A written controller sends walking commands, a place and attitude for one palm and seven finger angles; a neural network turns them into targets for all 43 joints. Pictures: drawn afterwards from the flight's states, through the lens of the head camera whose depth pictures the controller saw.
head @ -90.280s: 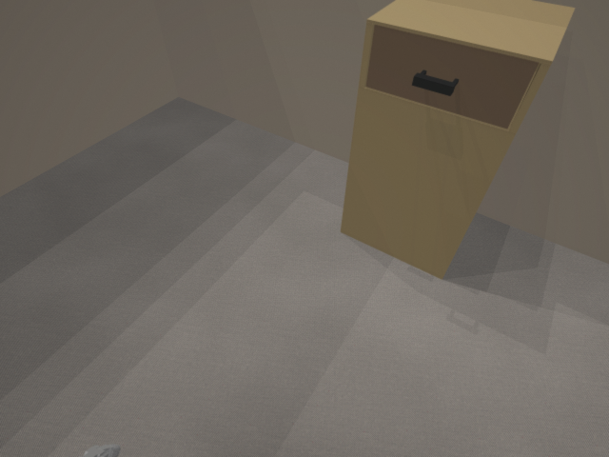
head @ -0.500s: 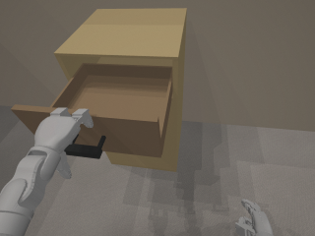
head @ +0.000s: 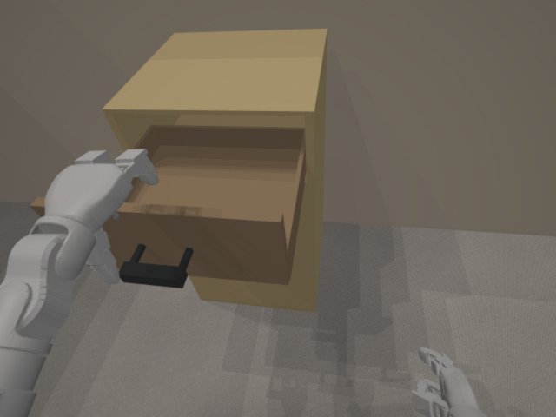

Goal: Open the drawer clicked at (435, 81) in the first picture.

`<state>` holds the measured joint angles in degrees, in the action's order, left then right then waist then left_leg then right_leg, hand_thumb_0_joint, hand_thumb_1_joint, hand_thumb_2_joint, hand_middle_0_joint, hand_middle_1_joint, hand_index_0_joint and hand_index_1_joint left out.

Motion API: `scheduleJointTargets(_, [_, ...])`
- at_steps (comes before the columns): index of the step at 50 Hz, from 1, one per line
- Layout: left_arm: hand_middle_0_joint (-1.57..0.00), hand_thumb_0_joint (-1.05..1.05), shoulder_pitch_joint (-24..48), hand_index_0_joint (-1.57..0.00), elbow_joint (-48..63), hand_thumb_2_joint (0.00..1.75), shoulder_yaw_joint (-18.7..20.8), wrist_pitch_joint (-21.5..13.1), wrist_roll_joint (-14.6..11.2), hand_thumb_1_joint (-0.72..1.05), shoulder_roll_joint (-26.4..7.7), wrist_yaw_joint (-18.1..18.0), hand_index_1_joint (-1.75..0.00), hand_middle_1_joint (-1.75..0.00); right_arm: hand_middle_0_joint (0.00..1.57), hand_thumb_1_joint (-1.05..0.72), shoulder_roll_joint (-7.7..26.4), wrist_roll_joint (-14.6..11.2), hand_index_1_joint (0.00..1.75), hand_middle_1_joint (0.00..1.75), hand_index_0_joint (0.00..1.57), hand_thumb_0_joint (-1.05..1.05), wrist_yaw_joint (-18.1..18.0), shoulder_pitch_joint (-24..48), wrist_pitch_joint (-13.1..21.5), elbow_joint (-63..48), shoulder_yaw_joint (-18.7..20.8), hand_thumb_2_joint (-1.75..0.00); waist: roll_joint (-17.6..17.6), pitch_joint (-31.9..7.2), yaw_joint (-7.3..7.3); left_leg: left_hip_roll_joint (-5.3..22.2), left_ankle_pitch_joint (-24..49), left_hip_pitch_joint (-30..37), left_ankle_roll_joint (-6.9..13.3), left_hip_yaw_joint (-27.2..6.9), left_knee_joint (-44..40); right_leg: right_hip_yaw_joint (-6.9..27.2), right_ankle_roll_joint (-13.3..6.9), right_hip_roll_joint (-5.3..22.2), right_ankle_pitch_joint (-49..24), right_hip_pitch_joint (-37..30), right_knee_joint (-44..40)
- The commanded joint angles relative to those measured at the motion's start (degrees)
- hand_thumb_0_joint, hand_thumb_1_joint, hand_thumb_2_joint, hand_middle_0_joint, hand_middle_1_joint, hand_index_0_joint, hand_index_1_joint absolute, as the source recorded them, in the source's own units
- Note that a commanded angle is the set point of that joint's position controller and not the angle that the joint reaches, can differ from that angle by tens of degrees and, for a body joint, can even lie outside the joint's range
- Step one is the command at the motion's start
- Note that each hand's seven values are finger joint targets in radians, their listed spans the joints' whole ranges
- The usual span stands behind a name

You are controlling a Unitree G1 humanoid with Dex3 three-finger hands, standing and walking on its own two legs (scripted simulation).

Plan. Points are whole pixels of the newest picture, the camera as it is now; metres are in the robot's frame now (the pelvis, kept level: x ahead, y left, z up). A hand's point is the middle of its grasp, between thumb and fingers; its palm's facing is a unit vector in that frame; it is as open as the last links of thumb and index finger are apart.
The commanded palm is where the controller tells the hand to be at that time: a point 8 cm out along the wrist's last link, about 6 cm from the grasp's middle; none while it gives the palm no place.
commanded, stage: lift the hand off the handle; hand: left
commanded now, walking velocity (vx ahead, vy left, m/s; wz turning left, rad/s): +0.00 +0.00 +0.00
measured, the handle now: (158, 263) +0.34 +0.25 +0.01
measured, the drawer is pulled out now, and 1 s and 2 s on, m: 0.29 0.29 0.29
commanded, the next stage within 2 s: draw the hand back to the body in 0.02 s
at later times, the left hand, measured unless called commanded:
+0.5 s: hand (95, 256) +0.26 +0.26 +0.15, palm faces +0.06 -0.05 -1.00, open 13.8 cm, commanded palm +0.23 +0.27 +0.21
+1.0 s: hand (89, 249) +0.23 +0.22 +0.20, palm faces +0.42 -0.87 -0.27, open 13.0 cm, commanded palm +0.18 +0.26 +0.21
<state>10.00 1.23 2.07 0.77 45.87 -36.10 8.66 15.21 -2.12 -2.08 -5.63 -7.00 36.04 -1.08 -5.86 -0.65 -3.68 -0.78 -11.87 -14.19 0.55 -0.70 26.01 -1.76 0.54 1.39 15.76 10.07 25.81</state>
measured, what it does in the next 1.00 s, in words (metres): stands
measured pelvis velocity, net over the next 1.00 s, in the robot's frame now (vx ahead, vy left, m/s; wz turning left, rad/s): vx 0.00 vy -0.01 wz -0.02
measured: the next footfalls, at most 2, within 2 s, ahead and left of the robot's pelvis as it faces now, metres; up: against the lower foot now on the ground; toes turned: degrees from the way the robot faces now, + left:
none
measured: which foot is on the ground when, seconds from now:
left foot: down 0.00-1.00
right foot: down 0.00-1.00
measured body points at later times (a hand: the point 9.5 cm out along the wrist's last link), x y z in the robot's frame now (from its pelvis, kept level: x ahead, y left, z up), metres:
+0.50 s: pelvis -0.01 +0.00 +0.00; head +0.00 -0.04 +0.45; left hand +0.25 +0.26 +0.20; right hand +0.21 -0.22 -0.10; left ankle +0.02 +0.11 -0.74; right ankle -0.02 -0.12 -0.74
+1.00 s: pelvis +0.00 -0.01 +0.00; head -0.01 -0.02 +0.45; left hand +0.20 +0.27 +0.22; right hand +0.19 -0.22 -0.08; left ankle +0.02 +0.11 -0.74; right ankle -0.02 -0.12 -0.74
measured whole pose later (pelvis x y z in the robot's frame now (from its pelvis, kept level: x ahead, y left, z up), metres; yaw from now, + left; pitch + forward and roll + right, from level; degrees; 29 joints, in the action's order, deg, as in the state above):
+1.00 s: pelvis +0.00 -0.01 +0.00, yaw -1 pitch -5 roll +0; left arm -13.5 21.7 17.4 -9.1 -3.2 -17.9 -6.0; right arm 11.3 0.0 -4.8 -9.6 6.1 37.9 -3.1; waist -1.9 3.1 -3.4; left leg 0.8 -11.5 -6.5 -0.5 -0.4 23.1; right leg -1.3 -0.4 -0.2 14.2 2.0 21.3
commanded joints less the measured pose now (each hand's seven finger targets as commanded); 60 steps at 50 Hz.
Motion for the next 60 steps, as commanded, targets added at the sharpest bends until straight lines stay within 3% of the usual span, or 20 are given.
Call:
scheduleJointTargets(1, [-0.30, 0.00, 11.13, -0.30, 11.53, 0.30, 11.75, -0.99, -1.29, -0.50, -15.03, -1.34, -1.20, -1.20, 0.20, -0.90, 6.79, 0.16, 0.30, 0.30, 0.20, 0.00, 0.22, 8.13, 2.51, -9.62, 2.02, -0.90, 2.83, -12.09, -1.36, -0.44, 14.52, 6.25, 0.44, 0.53, -2.44, -0.98, -1.55, -2.74, -13.71, -2.88, -2.95])
scheduleJointTargets(2, [-0.30, 0.00, 12.94, -0.30, 11.47, 0.30, 9.59, -1.07, -0.89, -0.50, -12.99, -1.44, -1.20, -1.20, 0.20, -0.90, 6.21, 0.41, 0.30, 0.30, 0.20, 0.00, 0.46, 8.19, 2.61, -9.92, 1.51, -0.90, 3.44, -11.79, -1.25, -0.74, 13.86, 5.62, 0.47, 0.49, -2.50, -1.16, -1.43, -2.50, -12.88, -2.50, -2.82])
scheduleJointTargets(6, [-0.30, 0.00, 13.32, -0.30, 13.93, 0.30, 13.88, -1.89, -1.00, -0.50, -16.77, -3.48, -1.20, -1.20, 0.20, -0.90, 6.72, 0.40, 0.30, 0.30, 0.20, 0.00, 0.33, 8.17, 3.01, -9.76, 2.13, -0.90, 1.63, -13.92, -1.74, -0.85, 13.19, 6.28, 0.49, 0.67, -1.85, -0.54, -1.62, -2.61, -12.73, -3.25, -2.88])
scheduleJointTargets(10, [-0.30, 0.00, 8.89, -0.30, 16.94, 0.30, 13.72, -2.03, -1.03, -0.50, -15.62, -4.50, -1.20, -1.20, 0.20, -0.90, 6.15, 0.75, 0.30, 0.30, 0.20, 0.00, 0.46, 8.10, 3.10, -9.88, 2.35, -0.90, 0.97, -15.87, -2.05, -1.10, 15.65, 7.26, 0.62, 0.98, -1.12, -0.54, -1.33, -2.27, -15.57, -3.85, -2.02])
scheduleJointTargets(17, [-0.30, 0.00, 3.57, -0.30, 20.30, 0.30, 11.83, -1.88, -2.38, -0.50, -13.09, -3.65, -1.20, -1.20, 0.20, -0.90, 5.77, 0.82, 0.30, 0.30, 0.20, 0.00, 0.35, 9.20, 3.59, -10.16, 1.70, -0.90, 1.52, -12.66, -1.15, -1.11, 13.29, 6.11, 0.56, 0.91, -0.87, -1.07, -0.94, -2.24, -13.52, -1.85, -2.22])
scheduleJointTargets(23, [-0.30, 0.00, 2.48, -0.30, 19.05, 0.30, 13.28, -2.59, -2.47, -0.50, -14.23, -4.20, -1.20, -1.20, 0.20, -0.90, 5.77, 0.92, 0.30, 0.30, 0.20, 0.00, -0.69, 9.13, 3.65, -9.39, 1.84, -0.90, 2.85, -9.94, -0.72, -1.05, 9.48, 5.45, 0.61, 0.77, -1.47, -1.10, -0.82, -2.37, -10.16, -0.47, -3.29])
scheduleJointTargets(26, [-0.30, 0.00, 0.77, -0.30, 21.88, 0.30, 17.44, -3.37, -2.93, -0.50, -17.58, -4.74, -1.20, -1.20, 0.20, -0.90, 6.09, 0.89, 0.30, 0.30, 0.20, 0.00, -0.71, 10.03, 4.14, -9.81, 1.86, -0.90, 1.66, -12.25, -2.06, -1.02, 10.66, 6.45, 0.51, 0.51, -0.81, -0.56, -1.08, -2.49, -11.48, -2.21, -3.06])
scheduleJointTargets(27, [-0.30, 0.00, 0.20, -0.30, 22.06, 0.30, 15.07, -3.45, -2.60, -0.50, -15.20, -4.59, -1.20, -1.20, 0.20, -0.90, 5.21, 1.27, 0.30, 0.30, 0.20, 0.00, -0.55, 10.02, 4.21, -10.10, 1.35, -0.90, 1.29, -12.45, -2.11, -1.40, 11.20, 6.12, 0.55, 0.80, -0.69, -0.90, -0.89, -2.00, -11.65, -2.20, -2.54])
scheduleJointTargets(31, [-0.30, 0.00, -3.33, -0.30, 21.46, 0.30, 17.77, -2.67, -3.79, -0.50, -16.90, -4.63, -1.20, -1.20, 0.20, -0.90, 5.93, 0.69, 0.30, 0.30, 0.20, 0.00, -0.47, 10.30, 3.95, -9.96, 1.66, -0.90, 1.19, -9.55, -1.99, -0.75, 9.09, 4.97, 0.18, 0.79, -1.06, -0.87, -0.93, -2.44, -9.85, -1.32, -3.17])
scheduleJointTargets(32, [-0.30, 0.00, -3.15, -0.30, 22.43, 0.30, 15.28, -2.72, -3.44, -0.50, -14.59, -4.29, -1.20, -1.20, 0.20, -0.90, 5.36, 1.18, 0.30, 0.30, 0.20, 0.00, -0.33, 10.30, 4.02, -10.45, 1.20, -0.90, 1.25, -10.26, -2.05, -1.12, 8.97, 4.96, 0.34, 0.94, -1.11, -1.03, -0.77, -2.13, -9.27, -1.19, -2.84])
scheduleJointTargets(35, [-0.30, 0.00, -7.44, -0.30, 25.76, 0.30, 16.77, -2.74, -3.72, -0.50, -15.53, -4.34, -1.20, -1.20, 0.20, -0.90, 5.72, 1.27, 0.30, 0.30, 0.20, 0.00, -0.24, 10.07, 3.91, -10.94, 1.68, -0.90, 1.24, -11.09, -2.36, -0.95, 10.30, 5.62, 0.36, 0.84, -1.15, -1.25, -0.73, -2.24, -10.71, -1.80, -2.45])
scheduleJointTargets(36, [-0.30, 0.00, -8.92, -0.30, 26.93, 0.30, 17.80, -2.77, -4.57, -0.50, -15.87, -4.38, -1.20, -1.20, 0.20, -0.90, 5.87, 1.00, 0.30, 0.30, 0.20, 0.00, -0.26, 10.93, 4.41, -11.20, 1.59, -0.90, -0.13, -10.75, -2.41, -0.76, 10.41, 5.87, 0.29, 0.83, -0.62, -0.85, -0.93, -2.39, -11.27, -1.98, -2.64])
scheduleJointTargets(37, [-0.30, 0.00, -4.64, -0.30, 26.31, 0.32, 15.96, -6.81, -42.37, -0.47, 8.08, -8.40, -1.18, -1.18, 0.20, -0.90, 0.23, -0.42, 0.30, 0.30, 0.20, 0.00, -1.38, 6.56, 8.49, -14.38, 0.34, -0.90, 5.98, -5.26, 2.99, 1.83, 4.62, 11.30, 1.24, 1.25, -1.66, -1.99, -1.86, -2.77, -8.28, 0.11, -5.74])
scheduleJointTargets(38, [-0.29, 0.00, -10.21, -0.29, 23.03, 0.33, 18.41, -8.16, -44.24, -0.43, 3.74, -10.74, -1.15, -1.15, 0.20, -0.90, 2.92, 0.62, 0.30, 0.30, 0.20, 0.00, -2.11, 5.59, 10.43, -11.69, 0.30, -0.90, 10.12, -3.20, 2.19, 2.87, 1.54, 10.99, 1.11, 0.07, -2.61, -1.77, -1.56, -3.05, -5.68, 0.89, -6.07])
scheduleJointTargets(39, [-0.29, 0.00, -12.62, -0.29, 26.07, 0.34, 22.22, -9.26, -47.96, -0.40, 1.83, -12.33, -1.13, -1.13, 0.20, -0.90, 3.56, 0.74, 0.30, 0.30, 0.20, 0.00, -3.01, 6.00, 11.43, -11.31, 0.58, -0.90, 10.70, -5.09, 1.01, 2.40, 1.56, 11.23, 1.00, 0.38, -3.71, -1.72, -1.21, -2.76, -5.26, -1.20, -7.14])
scheduleJointTargets(41, [-0.29, 0.00, -9.84, -0.29, 31.56, 0.37, 25.05, -11.53, -49.82, -0.32, -0.09, -14.39, -1.09, -1.09, 0.20, -0.90, 4.04, 1.56, 0.30, 0.30, 0.20, 0.00, -4.06, 6.33, 13.69, -9.53, 0.51, -0.90, 5.34, -5.69, 0.57, 1.97, 2.05, 12.15, 0.71, 1.22, -4.44, -1.15, -1.10, -2.28, -5.14, -2.10, -8.10])
scheduleJointTargets(44, [-0.28, 0.00, -11.29, -0.28, 30.72, 0.42, 21.88, -12.93, -49.88, -0.22, 5.15, -15.87, -1.02, -1.02, 0.20, -0.90, 2.79, 2.07, 0.30, 0.30, 0.20, 0.00, -4.03, 4.96, 15.73, -8.04, 0.07, -0.90, -1.28, -3.22, 0.43, 1.73, 2.70, 11.42, 0.05, 1.15, -6.88, -0.92, -1.54, -1.90, -5.19, -3.24, -8.42])
scheduleJointTargets(50, [-0.26, 0.00, -18.20, -0.26, 34.65, 0.51, 21.12, -13.32, -49.87, -0.01, 7.15, -15.79, -0.88, -0.88, 0.20, -0.90, 2.69, 2.56, 0.30, 0.30, 0.20, 0.00, -2.82, 4.65, 17.15, -7.47, 0.79, -0.90, -2.34, -3.32, -0.14, 1.55, 9.04, 11.46, -0.16, 1.78, -6.74, -0.62, -1.76, -1.92, -11.34, -6.18, -8.44])
scheduleJointTargets(51, [-0.26, 0.00, -20.18, -0.26, 34.97, 0.52, 21.61, -13.17, -50.04, 0.02, 6.79, -15.67, -0.86, -0.86, 0.20, -0.90, 2.99, 2.75, 0.30, 0.30, 0.20, 0.00, -2.72, 4.76, 17.39, -7.43, 1.09, -0.90, 0.58, -3.09, -0.20, 1.63, 10.13, 11.53, -0.07, 1.83, -6.55, -0.74, -1.60, -2.18, -12.67, -6.35, -9.05])
scheduleJointTargets(60, [-0.24, 0.00, -28.86, -0.24, 37.87, 0.66, 23.56, -12.35, -50.44, 0.34, 6.87, -15.24, -0.66, -0.66, 0.20, -0.90, 2.95, 2.40, 0.30, 0.30, 0.20, 0.00, -2.15, 3.80, 16.74, -8.05, 2.26, -0.90, 3.69, -4.09, -0.02, 1.72, 13.20, 12.32, 0.13, 2.81, -5.19, -0.77, -0.95, -2.11, -16.62, -5.95, -8.53])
